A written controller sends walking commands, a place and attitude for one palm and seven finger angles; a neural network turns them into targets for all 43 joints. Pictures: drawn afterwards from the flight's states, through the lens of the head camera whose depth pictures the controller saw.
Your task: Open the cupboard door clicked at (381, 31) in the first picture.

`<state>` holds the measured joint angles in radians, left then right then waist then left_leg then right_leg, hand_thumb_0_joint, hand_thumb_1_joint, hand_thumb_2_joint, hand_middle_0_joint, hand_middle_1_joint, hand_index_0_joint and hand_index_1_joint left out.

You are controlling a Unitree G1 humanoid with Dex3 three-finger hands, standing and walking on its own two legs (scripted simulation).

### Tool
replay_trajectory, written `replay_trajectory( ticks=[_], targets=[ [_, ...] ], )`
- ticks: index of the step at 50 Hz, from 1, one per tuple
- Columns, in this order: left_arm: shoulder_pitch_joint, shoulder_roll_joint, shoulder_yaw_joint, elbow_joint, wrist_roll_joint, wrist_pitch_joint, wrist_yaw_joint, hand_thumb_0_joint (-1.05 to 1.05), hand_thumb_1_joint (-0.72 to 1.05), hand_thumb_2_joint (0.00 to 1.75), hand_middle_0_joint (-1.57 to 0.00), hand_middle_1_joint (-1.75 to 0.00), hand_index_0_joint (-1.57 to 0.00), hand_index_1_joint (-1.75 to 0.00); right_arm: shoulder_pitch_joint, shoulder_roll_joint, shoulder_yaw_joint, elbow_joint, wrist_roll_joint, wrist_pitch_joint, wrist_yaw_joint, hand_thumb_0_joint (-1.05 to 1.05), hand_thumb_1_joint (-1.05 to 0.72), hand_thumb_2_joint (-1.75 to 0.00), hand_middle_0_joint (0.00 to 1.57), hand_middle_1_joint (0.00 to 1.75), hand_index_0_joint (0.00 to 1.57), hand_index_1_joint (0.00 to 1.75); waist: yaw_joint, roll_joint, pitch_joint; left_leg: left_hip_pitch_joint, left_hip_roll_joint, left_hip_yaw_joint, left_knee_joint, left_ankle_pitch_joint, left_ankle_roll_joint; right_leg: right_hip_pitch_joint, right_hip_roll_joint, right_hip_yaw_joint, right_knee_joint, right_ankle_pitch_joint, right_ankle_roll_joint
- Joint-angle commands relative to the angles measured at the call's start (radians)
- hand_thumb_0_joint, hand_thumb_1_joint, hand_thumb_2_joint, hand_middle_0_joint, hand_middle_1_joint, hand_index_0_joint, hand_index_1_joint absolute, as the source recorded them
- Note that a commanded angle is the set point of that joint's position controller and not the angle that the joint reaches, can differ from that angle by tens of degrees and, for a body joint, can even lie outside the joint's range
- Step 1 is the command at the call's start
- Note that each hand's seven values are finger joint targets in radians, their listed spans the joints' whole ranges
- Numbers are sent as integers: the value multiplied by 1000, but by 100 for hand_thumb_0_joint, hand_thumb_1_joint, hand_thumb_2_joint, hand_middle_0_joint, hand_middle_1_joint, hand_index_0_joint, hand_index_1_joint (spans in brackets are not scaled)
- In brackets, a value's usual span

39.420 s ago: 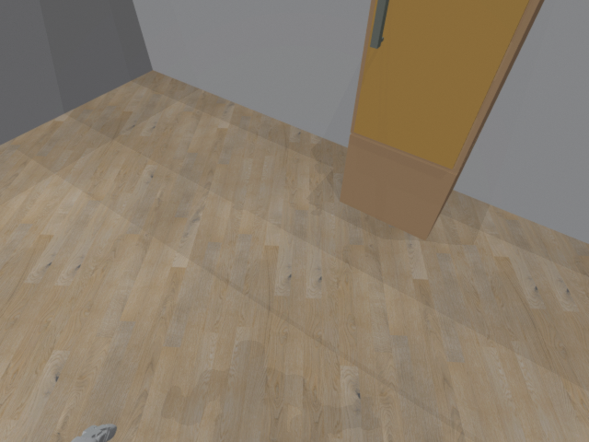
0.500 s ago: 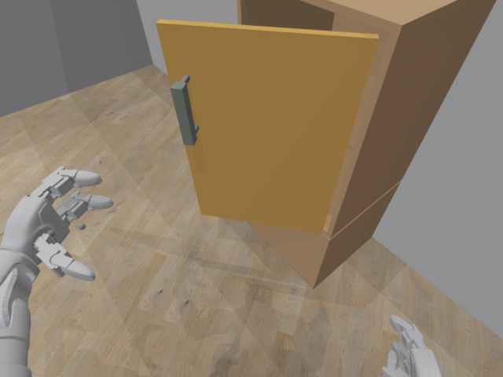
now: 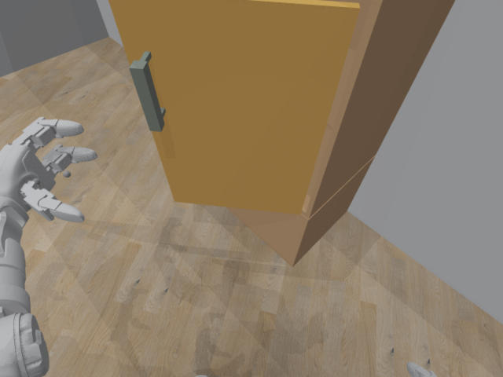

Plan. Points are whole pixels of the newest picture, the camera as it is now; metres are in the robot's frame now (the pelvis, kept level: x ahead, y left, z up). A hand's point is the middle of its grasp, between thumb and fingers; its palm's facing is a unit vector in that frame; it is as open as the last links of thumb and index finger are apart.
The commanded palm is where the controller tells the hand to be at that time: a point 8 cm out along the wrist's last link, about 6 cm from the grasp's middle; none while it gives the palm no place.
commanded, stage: move the hooked fingers beside the handle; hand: left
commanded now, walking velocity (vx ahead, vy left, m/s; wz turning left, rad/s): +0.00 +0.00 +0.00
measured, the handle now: (152, 92) +0.60 +0.20 +0.10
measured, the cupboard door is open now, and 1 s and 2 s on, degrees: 39 39 39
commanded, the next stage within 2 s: none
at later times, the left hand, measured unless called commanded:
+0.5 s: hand (88, 136) +0.47 +0.27 +0.12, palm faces -0.10 -0.99 +0.00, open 14.0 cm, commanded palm +0.46 +0.32 +0.11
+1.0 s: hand (108, 103) +0.56 +0.26 +0.11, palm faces -0.10 -1.00 +0.02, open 14.0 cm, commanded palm +0.56 +0.31 +0.11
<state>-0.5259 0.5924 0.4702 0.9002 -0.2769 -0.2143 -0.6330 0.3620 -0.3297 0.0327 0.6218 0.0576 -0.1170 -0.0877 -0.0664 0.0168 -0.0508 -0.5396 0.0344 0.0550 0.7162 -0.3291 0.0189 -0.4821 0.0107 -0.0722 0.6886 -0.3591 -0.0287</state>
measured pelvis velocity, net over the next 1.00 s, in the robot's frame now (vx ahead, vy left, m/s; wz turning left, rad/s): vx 0.01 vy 0.02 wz -0.04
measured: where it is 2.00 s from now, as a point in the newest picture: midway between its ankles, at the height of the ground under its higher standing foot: outside the picture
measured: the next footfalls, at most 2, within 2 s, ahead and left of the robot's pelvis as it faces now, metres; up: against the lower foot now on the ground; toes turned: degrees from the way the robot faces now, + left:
none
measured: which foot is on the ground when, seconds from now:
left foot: down 0.00-1.00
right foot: down 0.00-1.00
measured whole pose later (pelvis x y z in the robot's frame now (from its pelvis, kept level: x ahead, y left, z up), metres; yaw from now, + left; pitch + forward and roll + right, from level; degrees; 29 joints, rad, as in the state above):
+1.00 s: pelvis +0.01 +0.02 -0.02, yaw -2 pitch +22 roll -4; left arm -1.17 0.88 0.48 1.39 -0.06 -0.22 -0.54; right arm 0.45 -0.32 0.07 0.63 0.01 0.06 -0.08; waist -0.24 0.02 -0.05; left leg -0.87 0.06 0.05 0.89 -0.40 0.04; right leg -0.78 0.03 -0.07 0.78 -0.38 0.00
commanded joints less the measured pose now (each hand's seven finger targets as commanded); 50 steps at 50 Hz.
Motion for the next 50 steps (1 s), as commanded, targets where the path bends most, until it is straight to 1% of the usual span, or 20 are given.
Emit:
replay_trajectory(
  ticks=[1, 4, 6, 8, 10, 14, 16, 24, 25, 29, 32, 34, 38, 39, 41, 42, 44, 47, 48, 50],
  targets=[
    [-414, 338, 60, -160, -27, -56, -2, 0, -50, 30, -30, -120, -30, -120, 21, -155, -61, -111, 4, -26, -5, 0, -90, -90, 20, 30, 20, 30, 7, 63, -305, 206, -33, -69, -54, 257, 27, 44, 11, 58, -79, 319, 9],
    [-478, 341, 44, -149, -15, -72, 8, 0, -50, 30, -30, -120, -30, -120, 39, -158, -60, -107, 0, -12, -5, 0, -90, -90, 20, 30, 20, 30, -4, 59, -332, 222, -30, -75, -45, 277, 27, 26, 18, 52, -67, 312, 3],
    [-546, 334, 23, -129, 3, -84, 16, 0, -50, 30, -30, -120, -30, -120, 51, -156, -60, -90, -2, -5, -5, 0, -90, -90, 20, 30, 20, 30, -18, 119, -346, 256, -27, -87, -40, 282, 21, -9, 18, 48, -64, 296, 2],
    [-553, 322, 13, -105, 13, -92, 24, 0, -50, 30, -30, -120, -30, -120, 64, -158, -62, -83, -5, 0, -3, 0, -90, -90, 20, 30, 20, 30, -24, 113, -360, 279, -22, -95, -37, 289, 20, -37, 19, 43, -65, 280, 2],
    [-587, 362, 44, -69, 13, -98, 27, 0, -50, 30, -30, -120, -30, -120, 77, -163, -62, -74, -8, 11, -3, 0, -90, -90, 20, 30, 20, 30, -22, 90, -379, 269, -19, -100, -28, 318, 18, -23, 22, 41, -54, 306, 1],
    [-641, 368, 31, 29, 34, -88, 38, 0, -50, 30, -30, -120, -30, -120, 89, -165, -55, -70, -11, 34, -2, 0, -90, -90, 20, 30, 20, 30, -39, 61, -338, 216, -19, -96, -18, 295, 23, -50, 24, 41, -47, 290, 3],
    [-649, 404, 46, 38, 50, -92, 43, 0, -50, 30, -30, -120, -30, -120, 99, -169, -56, -73, -13, 44, 0, 0, -90, -90, 20, 30, 20, 30, -35, 83, -376, 222, -18, -97, -11, 307, 20, -44, 21, 44, -39, 301, 6],
    [-786, 380, 3, 78, 67, -107, 52, 0, -50, 30, -30, -120, -30, -120, 139, -173, -55, -60, -22, 79, 5, 0, -90, -90, 20, 30, 20, 30, -73, 115, -405, 246, -8, -112, 21, 350, 16, -125, 31, 34, -16, 290, 4],
    [-798, 424, 33, 77, 78, -108, 57, 0, -50, 30, -30, -120, -30, -120, 151, -177, -57, -53, -25, 85, 5, 0, -90, -90, 20, 30, 20, 30, -69, 132, -432, 261, -4, -119, 26, 370, 12, -129, 30, 34, -12, 295, 5],
    [-857, 431, 15, 161, 93, -93, 64, 0, -50, 30, -30, -120, -30, -120, 171, -181, -50, -41, -25, 105, 0, 0, -90, -90, 20, 30, 20, 30, -104, 73, -389, 185, -6, -111, 43, 327, 24, -144, 35, 38, -12, 286, 9],
    [-901, 509, 50, 136, 123, -105, 72, 0, -50, 30, -30, -120, -30, -120, 194, -185, -51, -36, -30, 116, 1, 0, -90, -90, 20, 30, 20, 30, -95, 163, -467, 218, -3, -118, 60, 370, 16, -148, 33, 43, 3, 304, 8],
    [-918, 468, 23, 139, 120, -110, 72, 0, -50, 30, -30, -120, -30, -120, 205, -178, -50, -35, -35, 125, 4, 0, -90, -90, 20, 30, 20, 30, -105, 186, -482, 253, 1, -120, 74, 428, 12, -177, 41, 35, 12, 321, 5],
    [-965, 481, 3, 238, 141, -77, 70, 0, -50, 30, -30, -120, -30, -120, 225, -188, -46, -22, -33, 141, 0, 0, -90, -90, 20, 30, 20, 30, -142, 141, -415, 176, 5, -120, 78, 337, 20, -216, 41, 39, -2, 269, 15],
    [-985, 484, 9, 242, 137, -76, 74, 0, -50, 30, -30, -120, -30, -120, 235, -188, -42, -23, -35, 142, -3, 0, -90, -90, 20, 30, 20, 30, -142, 138, -416, 174, 4, -121, 82, 349, 20, -218, 45, 34, 5, 275, 12],
    [-1005, 563, 47, 231, 163, -76, 85, 0, -50, 30, -30, -120, -30, -120, 253, -193, -43, -22, -40, 150, -4, 0, -90, -90, 20, 30, 20, 30, -134, 186, -474, 186, 7, -124, 95, 378, 16, -212, 44, 39, 14, 291, 13],
    [-1017, 551, 32, 226, 170, -76, 88, 0, -50, 30, -30, -120, -30, -120, 258, -190, -41, -23, -42, 153, -1, 0, -90, -90, 20, 30, 20, 30, -140, 206, -483, 198, 9, -124, 99, 390, 14, -224, 45, 37, 16, 293, 13],
    [-1041, 535, 24, 240, 167, -78, 88, 0, -50, 30, -30, -120, -30, -120, 273, -188, -39, -21, -46, 158, -2, 0, -90, -90, 20, 30, 20, 30, -154, 178, -479, 194, 11, -127, 111, 416, 16, -231, 52, 31, 23, 308, 12],
    [-1067, 604, 45, 287, 194, -65, 91, 0, -50, 30, -30, -120, -30, -120, 286, -193, -32, -18, -46, 169, -6, 0, -90, -90, 20, 30, 20, 30, -166, 179, -466, 140, 13, -120, 126, 386, 22, -233, 51, 38, 23, 303, 19],
    [-1087, 592, 27, 294, 200, -61, 92, 0, -50, 30, -30, -120, -30, -120, 292, -192, -30, -17, -48, 170, -6, 0, -90, -90, 20, 30, 20, 30, -180, 170, -469, 132, 14, -119, 129, 380, 25, -233, 51, 39, 22, 305, 23],
    [-1124, 606, 29, 264, 208, -70, 99, 0, -50, 30, -30, -120, -30, -120, 304, -190, -28, -18, -51, 173, -4, 0, -90, -90, 20, 30, 20, 30, -176, 250, -519, 178, 17, -120, 139, 428, 17, -249, 54, 37, 31, 321, 19]
  ],
)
